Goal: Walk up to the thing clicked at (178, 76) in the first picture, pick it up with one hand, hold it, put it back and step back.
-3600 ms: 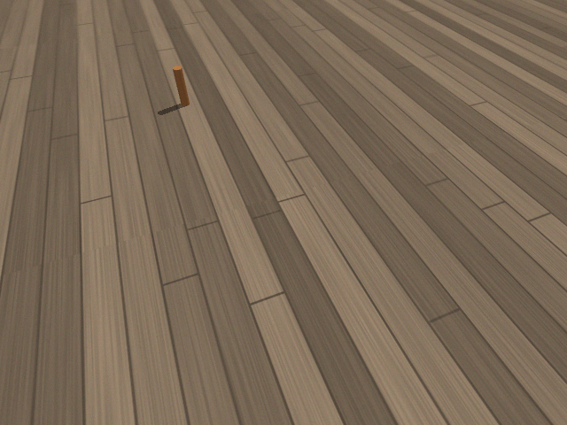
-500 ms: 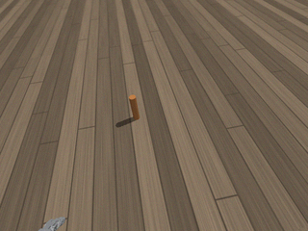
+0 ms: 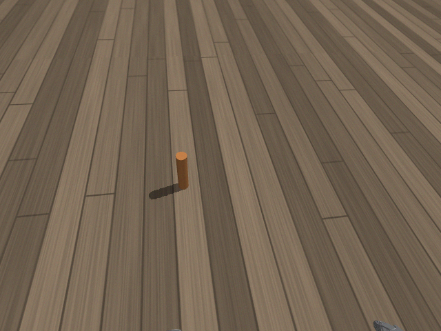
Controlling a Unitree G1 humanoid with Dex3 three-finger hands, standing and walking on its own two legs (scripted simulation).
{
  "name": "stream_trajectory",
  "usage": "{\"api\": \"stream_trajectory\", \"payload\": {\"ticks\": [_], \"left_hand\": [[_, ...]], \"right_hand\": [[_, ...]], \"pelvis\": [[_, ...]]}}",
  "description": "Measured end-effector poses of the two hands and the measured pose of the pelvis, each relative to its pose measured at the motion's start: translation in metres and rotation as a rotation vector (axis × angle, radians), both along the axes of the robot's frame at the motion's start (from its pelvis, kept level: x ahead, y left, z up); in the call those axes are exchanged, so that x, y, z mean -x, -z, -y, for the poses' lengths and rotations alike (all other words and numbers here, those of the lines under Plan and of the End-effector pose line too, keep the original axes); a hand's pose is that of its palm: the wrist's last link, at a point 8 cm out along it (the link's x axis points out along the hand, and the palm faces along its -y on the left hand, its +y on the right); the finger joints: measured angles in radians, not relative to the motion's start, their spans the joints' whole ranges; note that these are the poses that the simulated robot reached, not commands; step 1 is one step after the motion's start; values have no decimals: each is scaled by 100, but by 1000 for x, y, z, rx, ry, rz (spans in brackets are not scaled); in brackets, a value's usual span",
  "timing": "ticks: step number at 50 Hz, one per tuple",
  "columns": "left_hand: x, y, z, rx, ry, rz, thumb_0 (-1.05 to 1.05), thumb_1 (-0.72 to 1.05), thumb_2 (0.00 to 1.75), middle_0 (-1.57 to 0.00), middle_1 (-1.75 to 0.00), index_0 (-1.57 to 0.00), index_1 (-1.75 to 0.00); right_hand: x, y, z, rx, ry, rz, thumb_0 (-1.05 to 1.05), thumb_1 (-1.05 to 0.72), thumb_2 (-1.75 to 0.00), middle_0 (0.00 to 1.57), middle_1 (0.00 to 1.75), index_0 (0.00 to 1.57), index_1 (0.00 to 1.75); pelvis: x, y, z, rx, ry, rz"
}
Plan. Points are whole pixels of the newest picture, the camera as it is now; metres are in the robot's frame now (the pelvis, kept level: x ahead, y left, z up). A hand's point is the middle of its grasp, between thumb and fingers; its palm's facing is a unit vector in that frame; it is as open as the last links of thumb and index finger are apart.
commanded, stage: walk up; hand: left
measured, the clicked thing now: (182, 171) +0.94 +0.19 -0.64
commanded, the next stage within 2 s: none
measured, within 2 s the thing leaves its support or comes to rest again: neither
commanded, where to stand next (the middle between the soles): +0.60 -0.03 m, yaw +0 degrees
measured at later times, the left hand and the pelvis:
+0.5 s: hand (128, 269) +0.26 +0.20 -0.10, palm faces -0.01 -0.90 -0.43, open 7.3 cm; pelvis +0.18 -0.07 +0.00, yaw -1 degrees
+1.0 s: hand (125, 236) +0.35 +0.24 -0.16, palm faces +0.00 -0.94 -0.34, open 7.4 cm; pelvis +0.34 -0.03 +0.00, yaw +3 degrees
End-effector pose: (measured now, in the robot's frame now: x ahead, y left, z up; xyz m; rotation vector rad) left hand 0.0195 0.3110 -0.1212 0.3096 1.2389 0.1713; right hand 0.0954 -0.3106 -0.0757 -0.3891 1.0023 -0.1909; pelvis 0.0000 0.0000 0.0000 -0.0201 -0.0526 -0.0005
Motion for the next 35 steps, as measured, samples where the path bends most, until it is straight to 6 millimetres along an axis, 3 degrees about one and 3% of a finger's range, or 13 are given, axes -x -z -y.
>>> {"api": "stream_trajectory", "payload": {"ticks": [4, 10, 16, 21, 28, 35], "left_hand": [[-49, -11, 0, 11, 29, 57, 1, 91, 90, -20, -30, -20, -30], [-108, -25, 4, -8, 57, 92, 0, 91, 90, -20, -30, -20, -30], [-170, -37, 25, -50, 81, 103, 0, 91, 90, -20, -30, -20, -30], [-217, -43, 50, -111, 73, 165, 0, 91, 90, -20, -30, -20, -30], [-232, -63, 77, -112, 20, 146, 0, 90, 90, -20, -30, -21, -30], [-245, -58, 76, -97, -13, 99, 0, 90, 90, -20, -30, -21, -30]], "right_hand": [[-13, -10, -2, -5, 26, 2, 0, -91, -90, 21, 30, 20, 30], [-25, -5, 13, -16, 58, -45, 0, -90, -90, 21, 30, 20, 30], [-44, 19, 45, -48, 98, -103, 0, -90, -90, 21, 30, 20, 30], [-81, 50, 74, -69, 91, -166, 0, -90, -90, 21, 30, 20, 30], [-155, 41, 82, -107, 42, -149, 1, -91, -90, 20, 30, 20, 30], [-212, 26, 83, -87, 19, -140, 0, -91, -90, 20, 30, 20, 30]], "pelvis": [[-29, -10, 1, -12, 4, 10], [-71, -13, 11, -38, 19, 21], [-118, -6, 34, -67, 25, 10], [-159, 8, 63, -41, 5, 5], [-201, -12, 78, -59, 10, 9], [-241, -17, 78, -24, -13, 7]]}}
